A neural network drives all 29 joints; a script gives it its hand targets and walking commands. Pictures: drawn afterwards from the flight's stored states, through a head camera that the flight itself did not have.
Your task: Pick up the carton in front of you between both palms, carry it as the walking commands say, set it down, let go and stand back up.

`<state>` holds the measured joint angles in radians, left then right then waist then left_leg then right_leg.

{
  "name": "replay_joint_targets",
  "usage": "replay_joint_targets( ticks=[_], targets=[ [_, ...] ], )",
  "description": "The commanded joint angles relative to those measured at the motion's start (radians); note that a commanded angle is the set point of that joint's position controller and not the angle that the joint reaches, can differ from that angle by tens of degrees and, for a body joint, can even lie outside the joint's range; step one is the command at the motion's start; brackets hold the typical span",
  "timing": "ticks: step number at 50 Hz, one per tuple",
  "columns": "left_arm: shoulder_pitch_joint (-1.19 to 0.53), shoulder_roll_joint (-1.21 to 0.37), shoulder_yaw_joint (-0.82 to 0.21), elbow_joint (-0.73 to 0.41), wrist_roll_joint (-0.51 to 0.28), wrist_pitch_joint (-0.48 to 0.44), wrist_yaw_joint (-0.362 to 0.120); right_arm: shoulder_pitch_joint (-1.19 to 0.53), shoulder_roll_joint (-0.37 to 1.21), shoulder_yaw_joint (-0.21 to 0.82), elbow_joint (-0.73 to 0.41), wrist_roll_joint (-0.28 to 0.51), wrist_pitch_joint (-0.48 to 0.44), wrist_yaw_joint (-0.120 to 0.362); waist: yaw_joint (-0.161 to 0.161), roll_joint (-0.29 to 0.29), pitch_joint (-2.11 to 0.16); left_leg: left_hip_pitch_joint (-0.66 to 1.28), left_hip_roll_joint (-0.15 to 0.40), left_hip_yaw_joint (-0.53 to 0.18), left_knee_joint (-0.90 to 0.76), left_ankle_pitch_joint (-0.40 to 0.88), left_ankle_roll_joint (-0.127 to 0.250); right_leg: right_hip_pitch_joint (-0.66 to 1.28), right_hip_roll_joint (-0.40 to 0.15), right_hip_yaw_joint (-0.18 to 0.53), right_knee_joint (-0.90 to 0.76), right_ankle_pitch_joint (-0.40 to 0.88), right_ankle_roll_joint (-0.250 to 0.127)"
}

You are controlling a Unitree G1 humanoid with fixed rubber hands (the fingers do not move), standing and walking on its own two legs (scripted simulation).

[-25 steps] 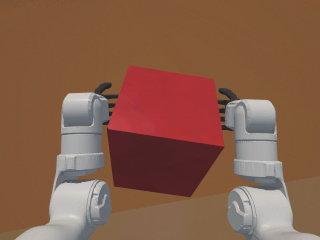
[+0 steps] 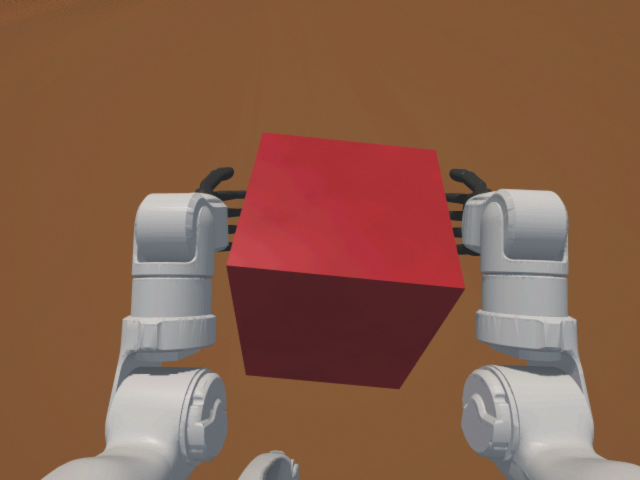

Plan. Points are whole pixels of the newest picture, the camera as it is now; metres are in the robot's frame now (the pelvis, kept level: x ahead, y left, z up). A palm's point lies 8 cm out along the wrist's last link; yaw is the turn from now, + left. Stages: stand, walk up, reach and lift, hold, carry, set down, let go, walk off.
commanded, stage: carry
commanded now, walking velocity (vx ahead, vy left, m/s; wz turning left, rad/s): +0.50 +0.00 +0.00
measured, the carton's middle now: (335, 269) +0.38 +0.02 +0.06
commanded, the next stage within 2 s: none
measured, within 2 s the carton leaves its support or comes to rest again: neither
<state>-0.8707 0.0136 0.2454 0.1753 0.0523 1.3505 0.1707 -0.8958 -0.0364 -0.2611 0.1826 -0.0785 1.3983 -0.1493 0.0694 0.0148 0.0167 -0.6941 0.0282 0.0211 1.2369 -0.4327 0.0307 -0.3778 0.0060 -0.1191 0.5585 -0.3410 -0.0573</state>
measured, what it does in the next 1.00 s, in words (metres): climbs: left foot, then right foot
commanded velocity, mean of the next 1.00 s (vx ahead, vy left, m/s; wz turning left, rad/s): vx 0.43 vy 0.00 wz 0.00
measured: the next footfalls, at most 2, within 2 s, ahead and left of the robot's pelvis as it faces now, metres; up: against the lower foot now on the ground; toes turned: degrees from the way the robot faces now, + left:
left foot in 0.20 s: +0.31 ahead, +0.12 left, +0.01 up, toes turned +5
right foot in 0.66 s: +0.58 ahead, -0.08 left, +0.01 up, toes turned -8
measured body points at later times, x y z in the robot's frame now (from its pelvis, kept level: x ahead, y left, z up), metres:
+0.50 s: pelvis +0.29 +0.04 +0.02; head +0.33 +0.06 +0.47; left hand +0.69 +0.17 +0.14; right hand +0.66 -0.13 +0.13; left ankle +0.27 +0.12 -0.72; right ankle +0.38 -0.10 -0.65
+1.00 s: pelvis +0.60 +0.01 +0.03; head +0.62 +0.00 +0.48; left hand +0.90 +0.17 +0.12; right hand +0.90 -0.13 +0.10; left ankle +0.71 +0.15 -0.68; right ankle +0.54 -0.07 -0.72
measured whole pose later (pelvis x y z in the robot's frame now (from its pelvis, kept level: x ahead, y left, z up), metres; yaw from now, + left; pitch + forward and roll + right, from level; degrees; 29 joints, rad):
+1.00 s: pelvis +0.60 +0.01 +0.03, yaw +1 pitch +4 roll +1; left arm -0.28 -0.16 0.15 -0.29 0.13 1.19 0.12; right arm -0.27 0.16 -0.12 -0.29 -0.15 1.26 -0.16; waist 0.01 0.01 -0.03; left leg -0.58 0.06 0.10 0.65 -0.16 -0.03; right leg -0.12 -0.02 -0.16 0.30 -0.25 -0.04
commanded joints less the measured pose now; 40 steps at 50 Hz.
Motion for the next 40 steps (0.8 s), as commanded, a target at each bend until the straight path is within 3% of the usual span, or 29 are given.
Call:
replay_joint_targets(
  ticks=[1, 3, 7, 8, 9, 10, 11, 12, 13, 14, 15, 16, 18, 22, 26, 30, 32, 33, 34, 35, 36, 37, 38, 39, 40],
  targets=[
    [-0.958, -1.15, -0.533, -0.258, -0.542, -0.017, -0.264, -0.867, 1.085, 0.491, -0.223, 0.434, -0.065, 0.181, -0.005, -0.12, -0.575, -0.131, 0.04, 0.002, -0.135, 0.021, -0.006, 0.516, -0.274, 0.332, -0.162, 0.288, -0.187],
    [-0.917, -1.121, -0.535, -0.241, -0.528, -0.001, -0.261, -0.839, 1.057, 0.496, -0.216, 0.418, -0.053, 0.173, 0.001, -0.138, -0.56, -0.059, 0.041, 0.019, -0.291, 0.111, -0.009, 0.48, -0.253, 0.27, -0.164, 0.326, -0.165],
    [-0.835, -1.09, -0.532, -0.126, -0.487, 0.011, -0.269, -0.779, 1.037, 0.498, -0.121, 0.398, -0.038, 0.189, 0.01, -0.156, -0.519, 0.104, -0.037, 0.123, -0.56, 0.222, 0.012, 0.465, -0.211, 0.155, -0.102, 0.538, -0.105],
    [-0.817, -1.088, -0.527, -0.091, -0.478, 0.01, -0.272, -0.774, 1.042, 0.495, -0.09, 0.398, -0.037, 0.197, -0.003, -0.164, -0.523, 0.175, -0.066, 0.148, -0.621, 0.226, 0.022, 0.458, -0.205, 0.13, -0.054, 0.627, -0.087],
    [-0.804, -1.092, -0.52, -0.056, -0.47, 0.007, -0.276, -0.768, 1.05, 0.488, -0.056, 0.399, -0.038, 0.206, -0.045, -0.156, -0.552, 0.312, -0.094, 0.184, -0.713, 0.266, 0.034, 0.437, -0.183, 0.077, 0.048, 0.746, -0.056],
    [-0.791, -1.098, -0.51, -0.025, -0.463, 0.004, -0.279, -0.747, 1.054, 0.48, -0.02, 0.402, -0.041, 0.215, -0.096, -0.123, -0.605, 0.54, -0.095, 0.199, -0.761, 0.302, 0.044, 0.35, -0.154, 0.025, 0.189, 0.758, -0.017],
    [-0.782, -1.096, -0.498, 0.005, -0.452, 0.0, -0.284, -0.733, 1.055, 0.47, 0.006, 0.404, -0.047, 0.226, -0.134, -0.036, -0.671, 0.812, 0.073, -0.044, -0.758, 0.17, 0.091, 0.113, -0.143, 0.036, 0.357, 0.487, 0.029],
    [-0.789, -1.117, -0.482, 0.025, -0.447, 0.0, -0.289, -0.73, 1.043, 0.458, 0.027, 0.398, -0.06, 0.234, -0.153, 0.23, -0.724, 1.02, 0.315, -0.505, -0.795, 0.283, 0.221, -0.194, 0.0, 0.046, 0.577, 0.037, 0.064],
    [-0.811, -1.12, -0.477, 0.04, -0.434, -0.005, -0.288, -0.733, 1.07, 0.449, 0.032, 0.404, -0.067, 0.242, -0.161, 0.276, -0.671, 1.07, 0.325, -0.608, -0.828, 0.46, 0.262, -0.369, 0.055, 0.111, 0.733, -0.179, 0.051],
    [-0.8, -1.142, -0.464, 0.063, -0.422, -0.012, -0.286, -0.751, 1.088, 0.445, 0.013, 0.414, -0.072, 0.251, -0.149, 0.204, -0.631, 1.049, 0.314, -0.516, -0.786, 0.559, 0.254, -0.43, 0.017, 0.134, 0.803, -0.183, 0.034],
    [-0.776, -1.147, -0.453, 0.08, -0.411, -0.02, -0.285, -0.768, 1.127, 0.456, -0.002, 0.436, -0.079, 0.262, -0.147, 0.095, -0.599, 0.998, 0.293, -0.431, -0.77, 0.614, 0.223, -0.452, -0.017, 0.135, 0.786, -0.139, 0.032],
    [-0.765, -1.16, -0.441, 0.078, -0.403, -0.03, -0.283, -0.808, 1.154, 0.465, -0.036, 0.456, -0.092, 0.272, -0.136, 0.061, -0.575, 0.937, 0.279, -0.375, -0.787, 0.606, 0.192, -0.442, -0.047, 0.145, 0.726, -0.089, 0.035],
    [-0.749, -1.197, -0.445, 0.053, -0.399, -0.046, -0.274, -0.875, 1.211, 0.491, -0.1, 0.504, -0.111, 0.285, -0.121, 0.092, -0.568, 0.867, 0.252, -0.301, -0.821, 0.566, 0.16, -0.39, -0.059, 0.134, 0.625, -0.047, 0.045],
    [-0.728, -1.215, -0.476, -0.014, -0.396, -0.075, -0.244, -0.889, 1.244, 0.525, -0.166, 0.539, -0.132, 0.292, -0.132, 0.122, -0.564, 0.853, 0.237, -0.199, -0.871, 0.559, 0.177, -0.382, -0.053, 0.082, 0.444, 0.014, 0.062],
    [-0.637, -1.21, -0.513, -0.026, -0.376, -0.087, -0.233, -0.774, 1.242, 0.549, -0.149, 0.519, -0.145, 0.291, -0.137, 0.134, -0.537, 0.855, 0.201, -0.094, -0.861, 0.678, 0.147, -0.311, -0.041, 0.035, 0.201, 0.187, 0.055],
    [-0.508, -1.223, -0.541, -0.022, -0.364, -0.086, -0.256, -0.63, 1.236, 0.567, -0.151, 0.471, -0.15, 0.289, -0.119, 0.139, -0.487, 0.85, 0.178, -0.005, -0.82, 0.827, 0.086, -0.144, 0.0, -0.032, -0.073, 0.327, 0.03],
    [-0.438, -1.237, -0.551, -0.02, -0.361, -0.083, -0.276, -0.539, 1.234, 0.575, -0.16, 0.443, -0.148, 0.289, -0.086, 0.119, -0.534, 0.788, 0.144, 0.079, -0.649, 0.943, 0.027, 0.141, 0.023, -0.089, -0.226, 0.407, 0.013],
    [-0.38, -1.239, -0.55, -0.011, -0.356, -0.084, -0.288, -0.501, 1.226, 0.583, -0.167, 0.431, -0.148, 0.29, -0.064, 0.085, -0.577, 0.637, 0.125, 0.084, -0.534, 0.802, -0.005, 0.368, -0.045, -0.028, -0.195, 0.379, -0.003],
    [-0.325, -1.233, -0.543, -0.013, -0.353, -0.085, -0.3, -0.465, 1.221, 0.598, -0.173, 0.424, -0.148, 0.295, -0.05, -0.041, -0.659, 0.464, 0.097, 0.093, -0.36, 0.429, -0.029, 0.579, -0.262, 0.231, -0.111, 0.48, -0.029],
    [-0.311, -1.208, -0.552, -0.01, -0.323, -0.093, -0.301, -0.454, 1.272, 0.607, -0.176, 0.416, -0.142, 0.299, -0.052, -0.319, -0.696, 0.096, -0.04, 0.064, -0.146, -0.02, -0.062, 0.854, -0.427, 0.567, -0.147, 0.508, -0.185],
    [-0.249, -1.236, -0.556, -0.031, -0.331, -0.101, -0.308, -0.432, 1.246, 0.62, -0.21, 0.408, -0.148, 0.302, -0.041, -0.298, -0.648, -0.041, -0.035, 0.005, -0.038, -0.091, -0.049, 0.842, -0.415, 0.606, -0.19, 0.476, -0.191],
    [-0.24, -1.248, -0.57, -0.091, -0.335, -0.107, -0.314, -0.419, 1.274, 0.648, -0.24, 0.42, -0.154, 0.304, -0.04, -0.23, -0.614, -0.068, -0.001, -0.016, -0.035, -0.059, -0.034, 0.799, -0.378, 0.52, -0.19, 0.541, -0.159],
    [-0.241, -1.267, -0.594, -0.156, -0.347, -0.112, -0.318, -0.401, 1.286, 0.664, -0.281, 0.428, -0.164, 0.304, -0.042, -0.117, -0.592, -0.055, 0.028, -0.023, -0.076, -0.005, -0.035, 0.745, -0.365, 0.444, -0.199, 0.576, -0.129],
    [-0.248, -1.283, -0.628, -0.226, -0.36, -0.119, -0.32, -0.369, 1.296, 0.688, -0.321, 0.435, -0.173, 0.302, -0.046, -0.073, -0.562, -0.029, 0.053, -0.023, -0.146, 0.04, -0.042, 0.679, -0.35, 0.383, -0.227, 0.574, -0.107],
    [-0.251, -1.29, -0.658, -0.292, -0.369, -0.126, -0.319, -0.342, 1.294, 0.707, -0.368, 0.435, -0.183, 0.298, -0.048, -0.085, -0.556, 0.016, 0.063, -0.016, -0.221, 0.063, -0.048, 0.637, -0.335, 0.33, -0.256, 0.541, -0.088]
  ],
)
